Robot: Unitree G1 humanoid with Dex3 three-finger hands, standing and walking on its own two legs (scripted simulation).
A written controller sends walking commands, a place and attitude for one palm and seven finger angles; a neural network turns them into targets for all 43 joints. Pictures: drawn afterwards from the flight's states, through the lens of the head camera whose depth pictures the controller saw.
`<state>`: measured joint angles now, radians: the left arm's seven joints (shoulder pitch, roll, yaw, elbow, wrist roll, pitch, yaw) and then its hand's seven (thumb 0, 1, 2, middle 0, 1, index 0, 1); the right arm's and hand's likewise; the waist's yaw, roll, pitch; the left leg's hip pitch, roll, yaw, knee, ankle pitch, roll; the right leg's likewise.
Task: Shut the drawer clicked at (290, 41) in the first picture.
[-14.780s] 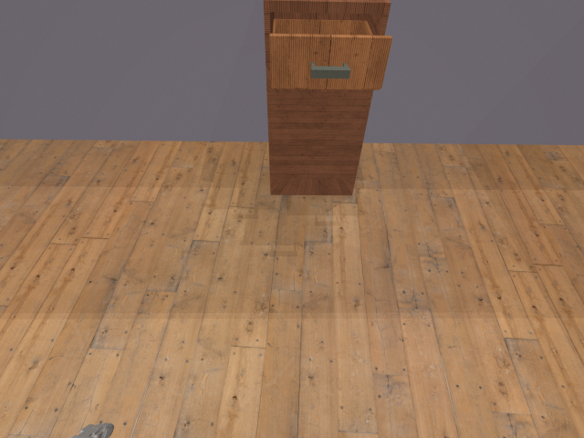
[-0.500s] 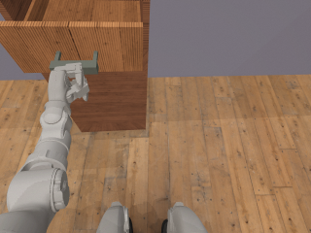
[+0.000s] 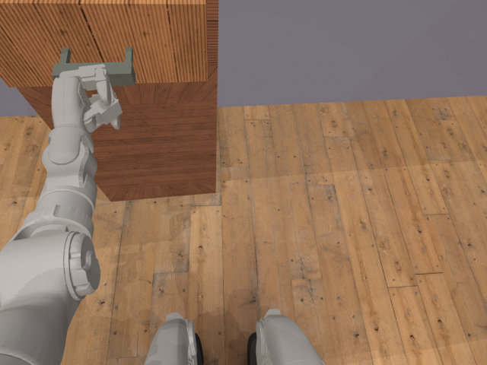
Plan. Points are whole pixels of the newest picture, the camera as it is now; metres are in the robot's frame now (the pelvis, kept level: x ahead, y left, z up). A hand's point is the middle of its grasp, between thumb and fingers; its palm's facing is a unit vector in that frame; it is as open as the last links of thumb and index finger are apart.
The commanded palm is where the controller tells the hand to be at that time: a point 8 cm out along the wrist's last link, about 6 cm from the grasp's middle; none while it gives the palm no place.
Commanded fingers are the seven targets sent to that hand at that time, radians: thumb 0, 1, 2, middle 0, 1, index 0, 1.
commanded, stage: push the drawer shut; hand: left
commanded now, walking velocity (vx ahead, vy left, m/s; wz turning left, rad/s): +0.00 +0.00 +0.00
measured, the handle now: (96, 64) +0.60 +0.20 +0.07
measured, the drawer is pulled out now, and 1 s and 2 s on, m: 0.05 0.00 0.00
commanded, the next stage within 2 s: pull the fist back off the drawer in 0.76 s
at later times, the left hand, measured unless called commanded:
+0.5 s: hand (114, 77) +0.57 +0.17 +0.07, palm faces +0.04 -1.00 -0.03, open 3.2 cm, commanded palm +0.57 +0.19 +0.07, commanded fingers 0.00 0.90 0.90 -1.40 -1.60 -1.40 -1.60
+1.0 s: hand (109, 75) +0.57 +0.17 +0.07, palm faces +0.05 -1.00 -0.04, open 3.3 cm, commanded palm +0.59 +0.18 +0.07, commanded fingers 0.00 0.90 0.90 -1.40 -1.60 -1.40 -1.60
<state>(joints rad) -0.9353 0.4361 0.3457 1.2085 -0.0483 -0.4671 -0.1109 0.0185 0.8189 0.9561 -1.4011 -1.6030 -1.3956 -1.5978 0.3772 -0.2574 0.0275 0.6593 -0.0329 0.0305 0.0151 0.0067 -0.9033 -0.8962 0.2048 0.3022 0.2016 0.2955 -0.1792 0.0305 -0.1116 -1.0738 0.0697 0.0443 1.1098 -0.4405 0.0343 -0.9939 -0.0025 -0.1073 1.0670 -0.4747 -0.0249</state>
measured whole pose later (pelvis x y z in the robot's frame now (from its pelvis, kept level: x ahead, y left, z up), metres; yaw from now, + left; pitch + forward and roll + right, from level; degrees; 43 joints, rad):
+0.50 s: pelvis +0.00 +0.00 -0.01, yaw -1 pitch +27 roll -5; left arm -1.15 0.59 0.39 1.33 0.01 -0.40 -0.13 0.04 0.77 0.95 -1.40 -1.60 -1.40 -1.60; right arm 0.41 -0.27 0.05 0.65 -0.05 0.04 0.01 0.00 -0.90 -0.90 0.20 0.30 0.20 0.30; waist -0.25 0.04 -0.10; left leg -1.19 0.08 0.02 1.16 -0.45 0.04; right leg -1.09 0.01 -0.13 1.09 -0.47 -0.03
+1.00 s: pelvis -0.02 +0.01 -0.02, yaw +0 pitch +29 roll -6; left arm -1.27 0.65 0.32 1.38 0.02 -0.34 -0.10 0.06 0.67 0.98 -1.40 -1.60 -1.40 -1.60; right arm 0.42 -0.27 0.08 0.67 -0.06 -0.03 0.00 0.00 -0.90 -0.90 0.21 0.30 0.20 0.30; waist -0.29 0.04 -0.10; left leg -1.28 0.07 0.00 1.19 -0.41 0.05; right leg -1.17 0.00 -0.15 1.11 -0.44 -0.02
